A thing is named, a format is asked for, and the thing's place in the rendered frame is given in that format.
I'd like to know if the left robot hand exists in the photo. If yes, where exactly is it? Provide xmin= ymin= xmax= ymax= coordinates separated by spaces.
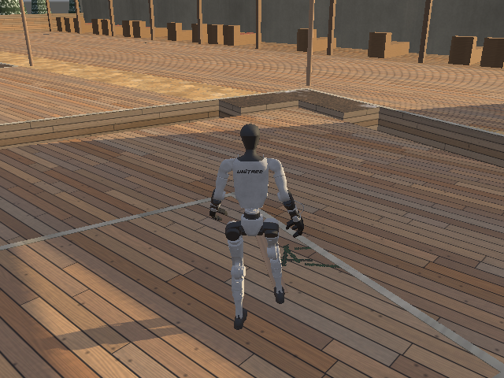
xmin=209 ymin=207 xmax=228 ymax=221

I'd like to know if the right robot hand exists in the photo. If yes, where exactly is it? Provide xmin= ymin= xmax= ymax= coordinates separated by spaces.
xmin=286 ymin=218 xmax=304 ymax=238

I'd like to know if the robot right shin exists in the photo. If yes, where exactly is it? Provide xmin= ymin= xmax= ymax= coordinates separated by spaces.
xmin=270 ymin=246 xmax=283 ymax=294

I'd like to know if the left robot forearm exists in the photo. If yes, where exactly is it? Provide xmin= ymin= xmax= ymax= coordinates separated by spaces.
xmin=210 ymin=188 xmax=222 ymax=212

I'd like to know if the robot left upper arm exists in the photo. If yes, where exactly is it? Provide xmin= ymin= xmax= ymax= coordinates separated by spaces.
xmin=213 ymin=158 xmax=235 ymax=201

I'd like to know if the right robot forearm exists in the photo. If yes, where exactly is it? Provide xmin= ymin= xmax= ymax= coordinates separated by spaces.
xmin=283 ymin=190 xmax=301 ymax=222

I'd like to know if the right robot foot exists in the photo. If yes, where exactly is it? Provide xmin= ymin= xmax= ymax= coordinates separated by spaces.
xmin=274 ymin=287 xmax=285 ymax=304

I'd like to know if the robot right upper arm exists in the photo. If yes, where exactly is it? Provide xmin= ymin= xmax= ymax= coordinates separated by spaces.
xmin=267 ymin=158 xmax=290 ymax=202

